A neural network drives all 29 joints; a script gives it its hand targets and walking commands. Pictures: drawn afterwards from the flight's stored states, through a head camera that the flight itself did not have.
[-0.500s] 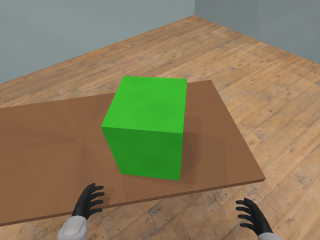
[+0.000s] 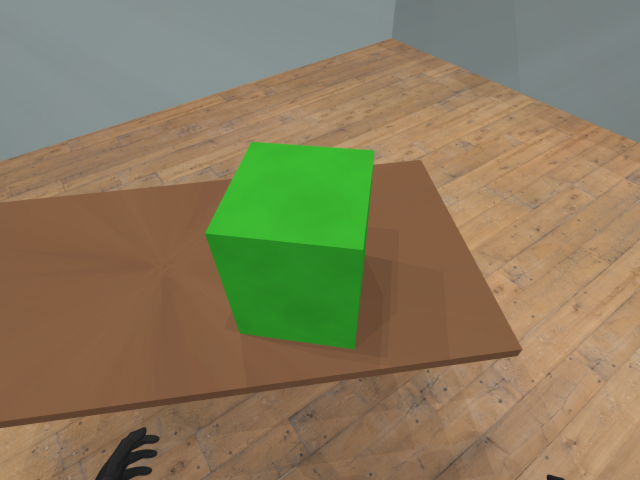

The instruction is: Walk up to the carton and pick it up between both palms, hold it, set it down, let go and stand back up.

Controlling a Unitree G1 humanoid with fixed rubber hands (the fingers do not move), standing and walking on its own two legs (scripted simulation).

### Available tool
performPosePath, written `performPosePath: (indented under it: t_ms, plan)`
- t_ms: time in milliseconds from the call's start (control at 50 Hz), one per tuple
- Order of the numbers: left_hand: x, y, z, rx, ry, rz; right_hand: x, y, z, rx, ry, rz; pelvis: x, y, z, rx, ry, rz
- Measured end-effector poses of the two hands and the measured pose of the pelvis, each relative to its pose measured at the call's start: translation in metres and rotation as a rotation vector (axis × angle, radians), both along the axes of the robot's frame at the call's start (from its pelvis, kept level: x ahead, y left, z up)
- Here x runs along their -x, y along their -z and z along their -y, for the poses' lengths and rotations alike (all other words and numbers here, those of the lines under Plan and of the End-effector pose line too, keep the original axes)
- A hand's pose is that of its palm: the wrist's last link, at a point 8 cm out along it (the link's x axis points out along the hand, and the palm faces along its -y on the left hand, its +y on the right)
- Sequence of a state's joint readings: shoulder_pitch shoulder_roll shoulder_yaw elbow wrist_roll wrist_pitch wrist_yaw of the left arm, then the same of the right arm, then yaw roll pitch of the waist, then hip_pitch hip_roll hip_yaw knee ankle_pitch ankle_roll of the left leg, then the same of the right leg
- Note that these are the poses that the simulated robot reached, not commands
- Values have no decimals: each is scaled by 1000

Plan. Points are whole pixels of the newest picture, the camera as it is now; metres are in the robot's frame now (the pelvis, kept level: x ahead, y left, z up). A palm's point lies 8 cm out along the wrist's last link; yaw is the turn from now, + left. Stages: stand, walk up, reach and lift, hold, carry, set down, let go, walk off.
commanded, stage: stand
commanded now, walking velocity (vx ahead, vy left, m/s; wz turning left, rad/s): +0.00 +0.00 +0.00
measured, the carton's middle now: (303, 246) +0.46 +0.04 +0.01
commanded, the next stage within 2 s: none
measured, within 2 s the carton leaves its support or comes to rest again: neither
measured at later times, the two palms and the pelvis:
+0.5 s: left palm out of the picture +0.03 +0.30 -0.10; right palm out of the picture +0.06 -0.28 -0.11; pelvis -0.03 +0.01 +0.00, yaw +2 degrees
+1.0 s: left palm out of the picture +0.06 +0.31 -0.10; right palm out of the picture +0.08 -0.28 -0.11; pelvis -0.01 +0.01 +0.01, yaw +2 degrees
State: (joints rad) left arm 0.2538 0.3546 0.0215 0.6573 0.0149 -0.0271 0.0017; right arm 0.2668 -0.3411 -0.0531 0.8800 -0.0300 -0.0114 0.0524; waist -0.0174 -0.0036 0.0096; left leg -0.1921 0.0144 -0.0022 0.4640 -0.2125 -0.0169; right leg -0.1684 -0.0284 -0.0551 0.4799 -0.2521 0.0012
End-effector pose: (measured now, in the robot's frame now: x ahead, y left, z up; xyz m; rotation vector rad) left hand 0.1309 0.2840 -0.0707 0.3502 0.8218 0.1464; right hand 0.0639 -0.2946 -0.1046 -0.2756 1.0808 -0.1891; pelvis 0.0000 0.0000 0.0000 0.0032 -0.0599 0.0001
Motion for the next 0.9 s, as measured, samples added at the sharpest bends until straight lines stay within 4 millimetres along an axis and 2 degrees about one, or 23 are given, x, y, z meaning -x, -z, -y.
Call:
performPosePath:
  t_ms: [80,160,260,360,540,660,760,900]
  plan:
    - [37,12,-12,-13,-49,-99,3,1,-4,-7,-8,-8,7,0,0,3,-8,1]
    - [61,19,-16,-1,-83,-156,3,3,-9,-7,-36,-25,14,0,-2,7,-13,1]
    - [82,26,-13,22,-104,-185,-3,2,-18,-19,-53,-8,18,-1,-4,9,-21,9]
    - [92,30,-13,32,-112,-205,-4,1,-22,-19,-57,17,24,-1,-7,9,-23,9]
    - [107,30,-23,14,-148,-227,4,2,-17,4,-52,-32,27,-1,-7,6,-27,3]
    - [113,27,-28,-9,-161,-263,-3,3,-12,5,-56,-37,24,-2,-5,7,-32,-10]
    - [106,25,-28,-13,-156,-264,-10,2,-10,5,-51,-13,18,-3,-4,7,-31,-5]
    - [84,22,-29,-8,-159,-225,-12,3,-9,9,-53,-38,12,-4,-4,8,-32,-1]
